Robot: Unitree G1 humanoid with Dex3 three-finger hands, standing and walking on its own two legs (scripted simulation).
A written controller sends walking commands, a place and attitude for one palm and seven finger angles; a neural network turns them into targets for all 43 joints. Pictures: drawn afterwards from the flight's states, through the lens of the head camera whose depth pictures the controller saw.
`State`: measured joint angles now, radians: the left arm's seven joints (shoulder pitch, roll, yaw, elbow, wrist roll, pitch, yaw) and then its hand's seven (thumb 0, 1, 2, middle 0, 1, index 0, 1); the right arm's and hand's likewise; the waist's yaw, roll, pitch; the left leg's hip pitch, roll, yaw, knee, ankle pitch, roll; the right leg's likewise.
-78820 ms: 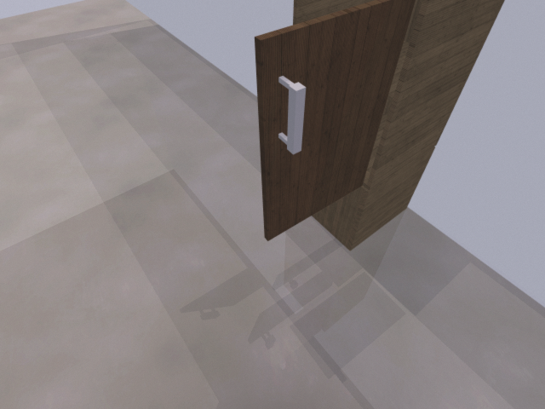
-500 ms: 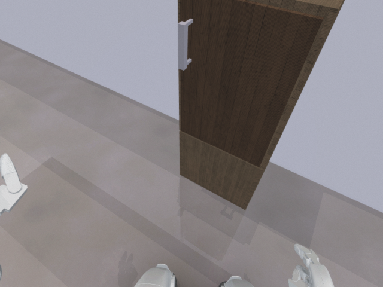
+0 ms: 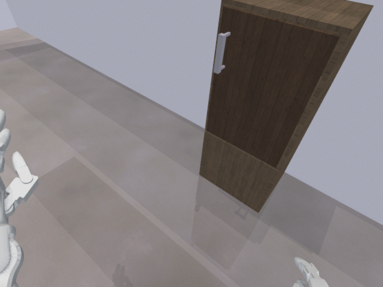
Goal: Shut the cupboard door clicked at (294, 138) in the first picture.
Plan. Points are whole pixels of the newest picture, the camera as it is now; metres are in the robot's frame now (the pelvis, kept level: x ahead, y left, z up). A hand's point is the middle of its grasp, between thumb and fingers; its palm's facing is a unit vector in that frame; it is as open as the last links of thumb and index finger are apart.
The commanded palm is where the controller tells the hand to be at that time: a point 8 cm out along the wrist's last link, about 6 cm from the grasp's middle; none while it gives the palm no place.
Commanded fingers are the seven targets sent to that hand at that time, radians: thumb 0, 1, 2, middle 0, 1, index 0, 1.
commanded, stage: stop stepping back and stand still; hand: left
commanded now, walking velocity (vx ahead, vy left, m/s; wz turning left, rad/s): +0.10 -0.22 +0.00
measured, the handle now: (222, 52) +0.92 -0.02 +0.11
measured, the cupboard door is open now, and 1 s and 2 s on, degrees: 0 0 0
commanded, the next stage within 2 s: let the arm hang, fingers relaxed in 0.48 s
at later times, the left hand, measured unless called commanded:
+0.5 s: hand (70, 195) +0.20 +0.22 +0.17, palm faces +0.37 -0.83 -0.41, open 7.4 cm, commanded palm +0.15 +0.26 +0.19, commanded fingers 0.00 0.90 0.90 -0.20 -0.30 -0.20 -0.30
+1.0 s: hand out of the picture +0.01 +0.18 -0.16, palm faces -0.03 -0.98 -0.20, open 7.0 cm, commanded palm none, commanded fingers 0.00 0.90 0.90 -0.20 -0.30 -0.20 -0.30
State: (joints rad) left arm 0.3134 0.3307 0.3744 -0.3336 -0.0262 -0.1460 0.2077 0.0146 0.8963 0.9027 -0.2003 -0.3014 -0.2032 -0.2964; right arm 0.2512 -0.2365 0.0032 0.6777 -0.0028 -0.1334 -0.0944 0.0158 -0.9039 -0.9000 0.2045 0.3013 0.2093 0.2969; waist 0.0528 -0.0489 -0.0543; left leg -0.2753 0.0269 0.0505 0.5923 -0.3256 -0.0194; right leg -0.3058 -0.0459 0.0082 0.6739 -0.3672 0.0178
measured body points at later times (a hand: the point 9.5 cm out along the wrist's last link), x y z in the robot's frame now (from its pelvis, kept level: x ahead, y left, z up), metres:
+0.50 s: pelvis -0.03 -0.02 +0.02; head -0.04 -0.02 +0.47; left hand +0.17 +0.26 +0.19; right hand +0.05 -0.29 -0.09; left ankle +0.04 +0.12 -0.68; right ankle -0.02 -0.08 -0.72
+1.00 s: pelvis -0.03 +0.00 +0.01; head -0.02 +0.02 +0.46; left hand +0.01 +0.24 -0.15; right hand +0.01 -0.23 -0.13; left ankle +0.01 +0.13 -0.72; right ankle -0.02 -0.08 -0.72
